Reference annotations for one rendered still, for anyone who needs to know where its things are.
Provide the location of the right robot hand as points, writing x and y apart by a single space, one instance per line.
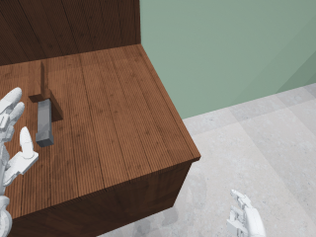
247 223

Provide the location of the tap lever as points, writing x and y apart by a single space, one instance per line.
44 135

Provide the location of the left robot hand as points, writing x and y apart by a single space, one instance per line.
10 111

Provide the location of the robot left forearm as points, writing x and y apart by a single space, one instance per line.
5 217

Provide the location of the counter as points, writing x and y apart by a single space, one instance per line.
120 151

